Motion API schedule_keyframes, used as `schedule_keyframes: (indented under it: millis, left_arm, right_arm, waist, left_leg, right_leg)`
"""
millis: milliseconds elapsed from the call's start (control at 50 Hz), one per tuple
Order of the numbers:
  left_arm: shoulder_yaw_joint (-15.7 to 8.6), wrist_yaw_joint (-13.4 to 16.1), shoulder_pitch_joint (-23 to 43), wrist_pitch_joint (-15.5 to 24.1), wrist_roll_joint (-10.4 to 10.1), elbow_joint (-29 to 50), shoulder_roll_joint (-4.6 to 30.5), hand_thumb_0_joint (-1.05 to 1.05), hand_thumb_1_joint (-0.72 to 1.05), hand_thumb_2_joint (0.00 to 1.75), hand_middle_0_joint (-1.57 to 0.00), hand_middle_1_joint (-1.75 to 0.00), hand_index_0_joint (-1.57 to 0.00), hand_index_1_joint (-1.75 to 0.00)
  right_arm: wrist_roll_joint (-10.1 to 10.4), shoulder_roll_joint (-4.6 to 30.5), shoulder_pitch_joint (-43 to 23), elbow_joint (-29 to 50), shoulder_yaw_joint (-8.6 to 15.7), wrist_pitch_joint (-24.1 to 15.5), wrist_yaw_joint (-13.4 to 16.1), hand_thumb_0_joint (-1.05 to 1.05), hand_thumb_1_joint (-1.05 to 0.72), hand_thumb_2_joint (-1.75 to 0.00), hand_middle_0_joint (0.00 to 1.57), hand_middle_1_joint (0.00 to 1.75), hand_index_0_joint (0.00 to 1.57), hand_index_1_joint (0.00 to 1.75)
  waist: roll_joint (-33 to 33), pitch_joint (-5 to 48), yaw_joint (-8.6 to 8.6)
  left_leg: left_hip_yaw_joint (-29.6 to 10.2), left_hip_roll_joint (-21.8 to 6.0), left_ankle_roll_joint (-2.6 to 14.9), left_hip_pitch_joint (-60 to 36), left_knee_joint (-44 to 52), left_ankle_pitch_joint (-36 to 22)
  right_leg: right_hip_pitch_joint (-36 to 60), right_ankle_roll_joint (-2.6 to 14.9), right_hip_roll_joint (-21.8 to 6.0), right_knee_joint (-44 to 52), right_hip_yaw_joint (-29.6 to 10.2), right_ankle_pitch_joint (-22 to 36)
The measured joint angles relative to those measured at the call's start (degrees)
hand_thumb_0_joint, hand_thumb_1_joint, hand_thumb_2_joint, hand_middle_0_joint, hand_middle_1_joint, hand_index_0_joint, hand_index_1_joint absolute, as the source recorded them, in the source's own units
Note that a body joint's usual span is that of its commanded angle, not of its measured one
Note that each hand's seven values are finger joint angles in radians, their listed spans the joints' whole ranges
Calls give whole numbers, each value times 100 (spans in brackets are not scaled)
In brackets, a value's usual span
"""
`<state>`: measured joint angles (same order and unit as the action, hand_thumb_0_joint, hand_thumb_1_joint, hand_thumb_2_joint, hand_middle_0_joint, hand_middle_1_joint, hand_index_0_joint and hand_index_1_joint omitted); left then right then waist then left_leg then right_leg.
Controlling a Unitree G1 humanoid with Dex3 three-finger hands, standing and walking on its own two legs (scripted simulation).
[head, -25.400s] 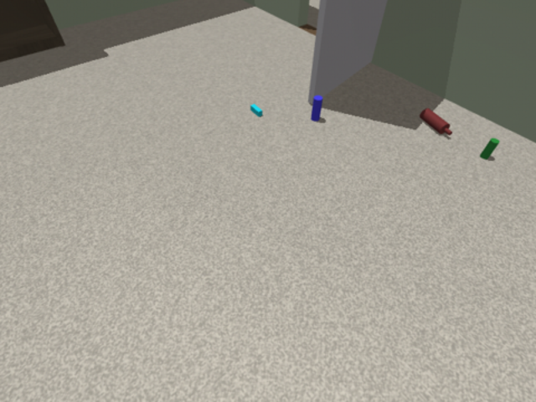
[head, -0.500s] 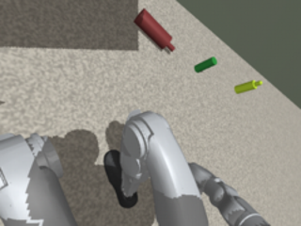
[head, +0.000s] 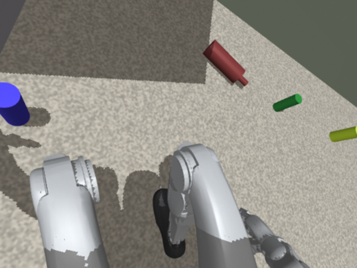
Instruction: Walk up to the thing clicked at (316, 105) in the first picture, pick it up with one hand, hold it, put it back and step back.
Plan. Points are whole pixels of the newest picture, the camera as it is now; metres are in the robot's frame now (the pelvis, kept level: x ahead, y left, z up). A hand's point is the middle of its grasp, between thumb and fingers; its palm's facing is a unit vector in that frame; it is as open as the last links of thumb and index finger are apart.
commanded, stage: home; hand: left
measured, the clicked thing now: (11, 106) +0.45 +0.31 -0.23
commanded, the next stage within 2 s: none
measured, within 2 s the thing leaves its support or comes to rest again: neither
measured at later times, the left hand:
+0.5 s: hand out of the picture +0.30 +0.37 +0.04, palm faces +0.30 -0.81 -0.50, open 17.3 cm
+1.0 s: hand out of the picture +0.23 +0.28 +0.25, palm faces +0.37 -0.85 -0.37, open 17.5 cm
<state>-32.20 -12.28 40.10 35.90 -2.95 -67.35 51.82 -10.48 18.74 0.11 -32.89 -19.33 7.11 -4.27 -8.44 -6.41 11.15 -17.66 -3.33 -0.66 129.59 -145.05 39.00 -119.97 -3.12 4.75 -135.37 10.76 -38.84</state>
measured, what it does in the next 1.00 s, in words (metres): rises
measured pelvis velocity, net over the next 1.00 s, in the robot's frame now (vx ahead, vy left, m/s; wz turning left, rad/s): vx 0.07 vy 0.00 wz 0.25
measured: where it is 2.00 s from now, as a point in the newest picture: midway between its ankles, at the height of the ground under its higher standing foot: (129, 248)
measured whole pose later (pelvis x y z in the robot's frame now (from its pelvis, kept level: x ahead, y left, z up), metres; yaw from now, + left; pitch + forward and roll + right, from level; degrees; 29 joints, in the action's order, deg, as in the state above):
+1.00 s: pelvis +0.07 +0.00 +0.35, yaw +14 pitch +18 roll -3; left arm -6.6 9.7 -10.0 -11.2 -0.3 -17.0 16.4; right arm 2.6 13.0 12.8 -30.2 -0.9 -0.1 7.7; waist 0.6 9.5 3.2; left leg -2.9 -3.6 -1.4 61.5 -73.0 30.0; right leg -57.0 -0.4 0.0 -70.6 3.0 -32.0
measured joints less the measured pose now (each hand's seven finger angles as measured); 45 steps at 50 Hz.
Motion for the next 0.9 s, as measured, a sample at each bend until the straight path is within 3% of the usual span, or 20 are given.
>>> schedule_keyframes:
  millis: [120, 240, 320, 460, 580, 740, 900]
  left_arm:
    - [-77, 303, -139, -1053, 602, 470, -203, -2, -54, 5, -8, -7, -8, -6]
    - [-51, 646, -564, -1837, 795, 1170, -263, -2, -51, 8, -8, -7, -8, -7]
    - [251, 864, -1090, -2358, 742, 1784, -622, -1, -50, 8, -7, -7, -7, -7]
    - [920, 1167, -2367, -3181, 620, 3402, -1703, -1, -52, 7, -6, -6, -6, -6]
    - [1326, 1473, -3131, -3626, 535, 4195, -2341, -1, -51, 8, -7, -6, -7, -6]
    - [1669, 1861, -3773, -3997, 430, 4276, -2745, -1, -52, 7, -7, -6, -7, -6]
    - [2233, 2077, -4427, -4409, 325, 4498, -3261, -1, -54, 6, -6, -6, -6, -6]
  right_arm:
    - [358, -153, 73, -18, 531, 183, 36, 0, -94, -91, 21, 30, 21, 30]
    - [616, -213, 301, -79, 990, 310, 105, 0, -93, -90, 20, 30, 21, 30]
    - [817, -240, 488, -140, 1341, 370, 144, 0, -92, -90, 20, 30, 20, 30]
    - [1161, -351, 502, 0, 1731, 327, 273, 1, -91, -90, 20, 30, 20, 30]
    - [1282, -483, 438, 189, 1812, 110, 536, 1, -90, -90, 20, 30, 20, 30]
    - [1283, -491, 572, 246, 1901, -328, 894, 1, -90, -90, 20, 30, 20, 30]
    - [1294, -483, 951, 254, 1907, -628, 1059, 1, -90, -90, 20, 30, 20, 30]
  waist:
    - [188, 352, -139]
    - [482, 751, -335]
    - [702, 1071, -560]
    - [885, 1313, -823]
    - [835, 1409, -846]
    - [843, 1640, -837]
    - [896, 1643, -820]
  left_leg:
    - [294, -14, 13, 7, 393, -152]
    - [582, -25, 4, -116, 863, -183]
    - [822, -40, 13, -313, 1294, -175]
    - [1119, -96, -22, -1172, 2406, -230]
    - [1235, -100, -89, -2349, 3600, -345]
    - [1324, -79, -128, -4079, 5053, -481]
    - [1426, -47, -91, -5762, 6395, -715]
  right_leg:
    - [-97, 82, -97, 190, -191, 51]
    - [-80, 121, -194, 462, -388, 0]
    - [23, 130, -258, 748, -560, -56]
    - [703, 184, -309, 1681, -741, -7]
    - [1807, 287, -358, 2787, -758, 86]
    - [3538, 332, -409, 4238, -746, 214]
    - [5240, 294, -451, 5631, -767, 482]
